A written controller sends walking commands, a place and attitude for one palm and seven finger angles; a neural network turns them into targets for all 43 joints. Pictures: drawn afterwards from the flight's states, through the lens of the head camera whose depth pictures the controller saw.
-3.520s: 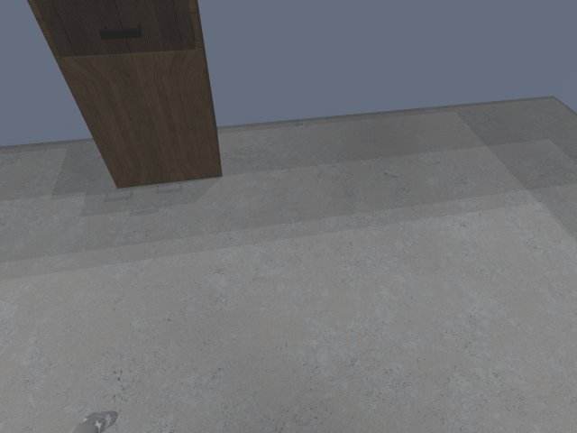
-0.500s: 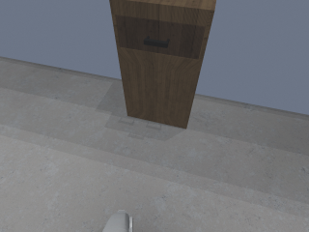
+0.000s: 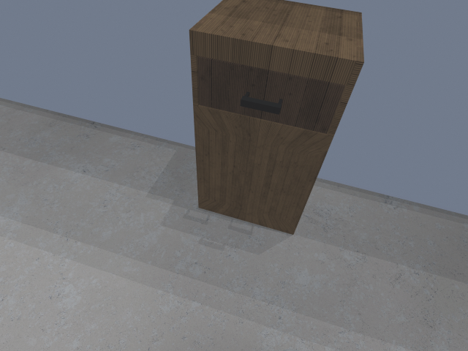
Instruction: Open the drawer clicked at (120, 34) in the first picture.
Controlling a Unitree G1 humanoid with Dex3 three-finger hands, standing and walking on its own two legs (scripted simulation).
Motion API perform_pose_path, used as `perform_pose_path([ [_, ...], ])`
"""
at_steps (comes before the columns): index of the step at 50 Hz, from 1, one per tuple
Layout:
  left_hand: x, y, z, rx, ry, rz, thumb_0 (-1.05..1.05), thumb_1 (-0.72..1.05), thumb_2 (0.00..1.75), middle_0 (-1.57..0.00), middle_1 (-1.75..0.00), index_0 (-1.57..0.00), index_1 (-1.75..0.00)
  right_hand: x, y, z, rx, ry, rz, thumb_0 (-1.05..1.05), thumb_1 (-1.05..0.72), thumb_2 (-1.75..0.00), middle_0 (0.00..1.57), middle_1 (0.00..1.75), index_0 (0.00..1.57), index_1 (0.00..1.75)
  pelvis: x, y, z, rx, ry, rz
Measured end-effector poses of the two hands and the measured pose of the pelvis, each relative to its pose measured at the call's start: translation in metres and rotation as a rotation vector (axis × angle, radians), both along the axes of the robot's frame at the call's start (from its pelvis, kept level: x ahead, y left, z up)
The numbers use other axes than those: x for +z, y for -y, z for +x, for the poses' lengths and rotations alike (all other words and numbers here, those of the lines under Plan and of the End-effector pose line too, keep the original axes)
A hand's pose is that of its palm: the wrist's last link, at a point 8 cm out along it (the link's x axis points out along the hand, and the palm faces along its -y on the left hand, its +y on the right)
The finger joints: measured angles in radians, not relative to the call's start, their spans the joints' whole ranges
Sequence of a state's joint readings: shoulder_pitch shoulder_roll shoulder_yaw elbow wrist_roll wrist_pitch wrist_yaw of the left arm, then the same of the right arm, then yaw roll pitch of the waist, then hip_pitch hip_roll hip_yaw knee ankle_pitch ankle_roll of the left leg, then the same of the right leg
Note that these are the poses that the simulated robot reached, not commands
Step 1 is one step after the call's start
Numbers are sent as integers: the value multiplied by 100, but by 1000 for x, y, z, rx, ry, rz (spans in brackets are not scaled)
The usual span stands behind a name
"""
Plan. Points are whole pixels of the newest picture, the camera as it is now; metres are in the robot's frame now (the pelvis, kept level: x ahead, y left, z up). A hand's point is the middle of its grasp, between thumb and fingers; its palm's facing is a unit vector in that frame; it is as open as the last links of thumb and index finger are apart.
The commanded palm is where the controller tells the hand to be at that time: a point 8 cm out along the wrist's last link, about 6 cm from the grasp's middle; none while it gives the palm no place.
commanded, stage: turn to face it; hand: left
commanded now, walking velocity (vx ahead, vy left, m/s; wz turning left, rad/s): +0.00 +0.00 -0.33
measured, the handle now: (262, 101) +0.85 -0.02 -0.03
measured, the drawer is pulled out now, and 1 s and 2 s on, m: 0.00 0.00 0.00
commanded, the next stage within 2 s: take the last steps up to it in 0.18 s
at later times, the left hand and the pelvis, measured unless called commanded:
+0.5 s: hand out of the picture +0.09 +0.14 -0.16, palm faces -0.10 -0.97 -0.22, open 7.3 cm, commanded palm none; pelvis +0.02 -0.03 +0.00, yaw -9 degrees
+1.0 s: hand (188, 315) +0.23 +0.11 -0.17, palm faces -0.24 -0.95 -0.20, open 7.4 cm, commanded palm none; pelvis +0.13 -0.06 +0.00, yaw -14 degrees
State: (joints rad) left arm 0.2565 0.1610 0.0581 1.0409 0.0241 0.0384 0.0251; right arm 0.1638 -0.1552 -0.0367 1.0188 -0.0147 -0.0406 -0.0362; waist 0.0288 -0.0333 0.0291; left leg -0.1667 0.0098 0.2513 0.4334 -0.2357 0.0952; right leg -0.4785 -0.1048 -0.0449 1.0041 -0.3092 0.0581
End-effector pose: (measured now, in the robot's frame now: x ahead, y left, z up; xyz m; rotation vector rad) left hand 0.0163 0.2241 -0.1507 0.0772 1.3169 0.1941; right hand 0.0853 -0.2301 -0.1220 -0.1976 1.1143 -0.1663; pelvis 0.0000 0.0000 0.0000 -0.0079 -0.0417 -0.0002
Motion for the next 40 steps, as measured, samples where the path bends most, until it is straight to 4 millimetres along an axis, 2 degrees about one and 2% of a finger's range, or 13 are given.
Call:
perform_pose_path([
  [5,5,2,38,-70,21,28,0,92,90,-20,-30,-20,-30,-14,12,-32,-81,-93,18,-2,-93,-90,20,30,20,30,-3,8,10,-45,-3,10],
  [10,8,17,69,-158,28,67,0,91,90,-20,-30,-20,-30,-37,24,-75,-177,-203,68,-1,-92,-90,20,30,20,30,-11,24,17,-97,-13,27],
  [13,12,29,80,-197,43,86,0,91,90,-20,-30,-20,-30,-46,31,-98,-225,-270,93,0,-91,-90,20,30,20,30,-13,33,18,-111,-17,14],
  [16,17,38,82,-205,53,90,0,91,90,-20,-30,-20,-30,-43,35,-110,-242,-318,101,0,-91,-90,19,30,20,30,-8,38,17,-120,-23,18],
  [22,21,38,77,-209,38,78,0,92,90,-20,-30,-20,-30,-31,35,-104,-242,-287,106,0,-91,-90,19,30,20,30,0,39,19,-142,-32,24],
  [27,14,29,65,-197,8,38,0,92,90,-20,-30,-21,-30,-22,30,-78,-228,-213,84,0,-91,-90,19,30,20,30,1,29,28,-161,-30,16],
  [32,-8,13,57,-181,-58,-7,0,91,90,-20,-30,-20,-30,-19,17,-54,-233,-122,38,0,-91,-90,19,30,20,30,-8,13,44,-182,-16,-4],
  [35,-7,9,66,-215,-96,-13,1,91,90,-20,-30,-20,-30,-14,7,-58,-269,-118,42,0,-91,-90,19,30,20,30,-4,10,55,-203,-10,-3],
  [40,5,12,106,-243,-56,-13,1,91,90,-20,-30,-20,-30,-11,-11,-82,-309,-234,81,0,-91,-90,20,30,20,30,5,13,74,-205,-19,1],
])
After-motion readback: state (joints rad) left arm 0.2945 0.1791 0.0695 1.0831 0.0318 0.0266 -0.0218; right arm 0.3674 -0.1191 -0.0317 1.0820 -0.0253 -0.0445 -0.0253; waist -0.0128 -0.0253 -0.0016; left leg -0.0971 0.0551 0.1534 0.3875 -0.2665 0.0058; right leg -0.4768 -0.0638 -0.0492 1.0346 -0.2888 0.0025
